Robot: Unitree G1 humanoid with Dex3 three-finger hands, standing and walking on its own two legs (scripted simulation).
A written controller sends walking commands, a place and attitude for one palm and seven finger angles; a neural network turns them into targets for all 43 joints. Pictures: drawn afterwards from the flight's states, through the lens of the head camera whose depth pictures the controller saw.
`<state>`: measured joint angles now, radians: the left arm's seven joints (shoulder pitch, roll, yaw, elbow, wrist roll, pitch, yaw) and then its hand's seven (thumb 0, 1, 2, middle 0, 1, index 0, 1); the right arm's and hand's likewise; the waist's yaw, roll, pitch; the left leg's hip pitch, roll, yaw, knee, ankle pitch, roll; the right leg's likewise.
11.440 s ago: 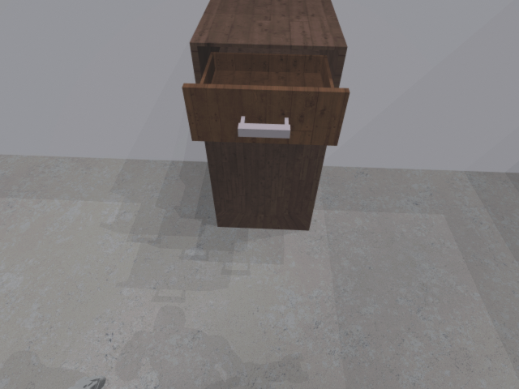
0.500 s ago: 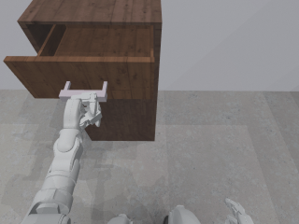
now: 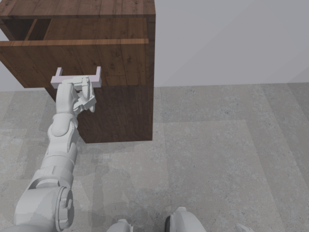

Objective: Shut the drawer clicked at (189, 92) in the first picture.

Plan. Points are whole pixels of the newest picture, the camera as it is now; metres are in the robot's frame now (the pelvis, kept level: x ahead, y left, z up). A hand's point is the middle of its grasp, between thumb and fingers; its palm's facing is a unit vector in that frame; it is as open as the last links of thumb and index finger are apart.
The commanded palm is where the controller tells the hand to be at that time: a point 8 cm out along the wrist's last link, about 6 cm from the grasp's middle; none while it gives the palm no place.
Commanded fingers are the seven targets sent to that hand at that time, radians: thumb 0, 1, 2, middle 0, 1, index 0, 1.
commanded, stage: push the drawer shut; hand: left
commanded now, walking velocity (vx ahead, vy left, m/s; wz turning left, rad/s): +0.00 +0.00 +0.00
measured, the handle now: (78, 76) +0.52 +0.20 +0.06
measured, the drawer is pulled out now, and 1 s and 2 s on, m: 0.11 0.00 0.00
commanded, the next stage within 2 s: pull the fist back off the drawer in 1.42 s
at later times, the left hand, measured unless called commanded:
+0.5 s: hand (95, 77) +0.51 +0.15 +0.07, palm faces +0.02 -1.00 -0.03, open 2.9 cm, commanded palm +0.49 +0.21 +0.07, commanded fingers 0.00 0.90 0.90 -1.40 -1.60 -1.40 -1.60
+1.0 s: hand (96, 65) +0.56 +0.15 +0.07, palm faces +0.04 -1.00 -0.02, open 3.1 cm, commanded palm +0.54 +0.20 +0.07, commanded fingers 0.00 0.90 0.90 -1.40 -1.60 -1.40 -1.60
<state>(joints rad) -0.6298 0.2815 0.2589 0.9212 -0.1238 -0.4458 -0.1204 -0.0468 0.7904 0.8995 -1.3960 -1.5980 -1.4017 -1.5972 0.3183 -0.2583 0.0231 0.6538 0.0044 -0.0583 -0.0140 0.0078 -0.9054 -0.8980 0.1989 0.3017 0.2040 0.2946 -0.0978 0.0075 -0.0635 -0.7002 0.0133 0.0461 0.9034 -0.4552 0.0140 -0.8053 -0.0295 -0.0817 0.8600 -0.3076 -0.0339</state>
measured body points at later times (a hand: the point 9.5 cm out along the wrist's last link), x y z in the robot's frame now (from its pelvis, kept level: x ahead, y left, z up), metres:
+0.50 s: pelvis +0.00 +0.01 -0.01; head +0.12 +0.01 +0.42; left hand +0.50 +0.21 +0.07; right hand +0.00 -0.26 -0.13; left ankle -0.01 +0.11 -0.69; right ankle +0.06 -0.10 -0.69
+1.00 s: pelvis +0.01 +0.01 -0.01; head +0.15 +0.02 +0.41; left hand +0.55 +0.21 +0.07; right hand -0.02 -0.24 -0.12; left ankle -0.01 +0.11 -0.69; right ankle +0.06 -0.10 -0.69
